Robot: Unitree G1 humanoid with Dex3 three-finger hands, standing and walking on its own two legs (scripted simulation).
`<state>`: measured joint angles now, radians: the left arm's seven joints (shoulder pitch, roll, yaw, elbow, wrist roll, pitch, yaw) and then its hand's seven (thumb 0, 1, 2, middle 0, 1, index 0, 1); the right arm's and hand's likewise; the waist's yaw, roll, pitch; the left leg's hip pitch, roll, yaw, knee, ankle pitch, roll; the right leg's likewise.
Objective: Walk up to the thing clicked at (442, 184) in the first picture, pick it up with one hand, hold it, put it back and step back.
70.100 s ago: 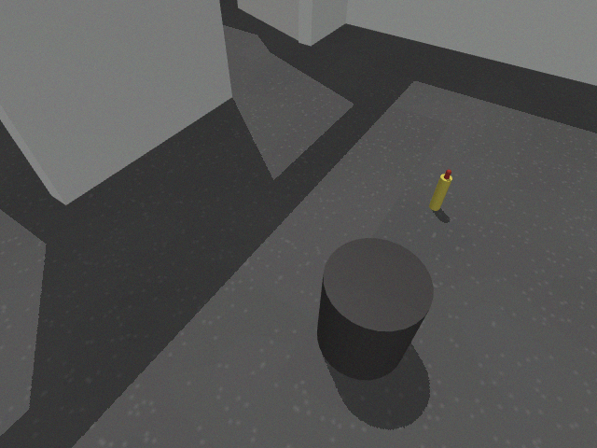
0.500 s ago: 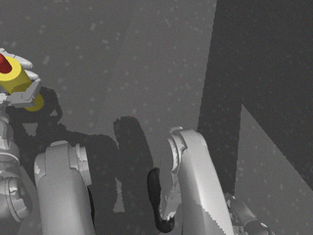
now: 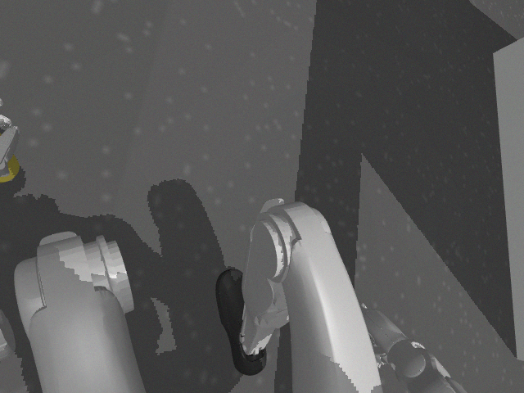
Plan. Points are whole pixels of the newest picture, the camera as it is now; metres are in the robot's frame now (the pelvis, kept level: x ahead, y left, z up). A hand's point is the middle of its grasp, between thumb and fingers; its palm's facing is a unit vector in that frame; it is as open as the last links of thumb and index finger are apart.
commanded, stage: lower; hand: left
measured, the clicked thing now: out of the picture +0.45 +0.29 -0.14
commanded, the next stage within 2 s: loosen in 0.72 s
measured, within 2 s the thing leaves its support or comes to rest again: rests again in 0.60 s
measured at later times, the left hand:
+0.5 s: hand out of the picture +0.45 +0.27 -0.16, palm faces +0.20 -0.98 -0.01, open 6.8 cm
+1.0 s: hand out of the picture +0.45 +0.27 -0.17, palm faces +0.22 -0.98 +0.01, open 6.7 cm
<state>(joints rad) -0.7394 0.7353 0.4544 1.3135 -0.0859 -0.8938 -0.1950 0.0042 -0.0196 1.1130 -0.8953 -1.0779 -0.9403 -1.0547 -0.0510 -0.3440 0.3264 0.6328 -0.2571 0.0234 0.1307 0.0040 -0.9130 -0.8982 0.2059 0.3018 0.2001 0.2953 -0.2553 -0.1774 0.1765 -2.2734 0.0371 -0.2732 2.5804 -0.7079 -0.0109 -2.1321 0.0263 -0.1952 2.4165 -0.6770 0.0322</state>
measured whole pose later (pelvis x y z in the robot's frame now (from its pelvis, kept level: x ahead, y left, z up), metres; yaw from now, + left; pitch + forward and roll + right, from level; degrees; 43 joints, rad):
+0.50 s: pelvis -0.01 +0.00 +0.00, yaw -2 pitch +17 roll -16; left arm -0.75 0.82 0.42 1.41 -0.09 -0.96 -0.13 0.00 -0.02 1.11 -0.90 -1.08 -0.94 -1.05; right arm -0.10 -0.35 0.45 0.59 -0.31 0.03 0.13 0.00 -0.89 -0.89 0.21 0.30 0.20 0.30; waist -0.27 -0.23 0.25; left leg -2.25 0.03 -0.34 2.62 -0.70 -0.01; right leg -2.09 0.05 -0.24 2.40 -0.65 0.05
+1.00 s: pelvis -0.01 +0.01 +0.00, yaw -3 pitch +16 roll -18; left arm -0.75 0.85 0.42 1.43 -0.11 -1.01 -0.11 0.00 0.04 1.00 -0.89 -1.02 -0.94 -0.99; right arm -0.15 -0.36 0.50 0.57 -0.33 0.03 0.12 0.00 -0.90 -0.89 0.21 0.30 0.20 0.30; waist -0.27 -0.26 0.28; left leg -2.24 0.03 -0.37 2.63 -0.71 -0.01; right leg -2.06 0.06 -0.26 2.39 -0.64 0.06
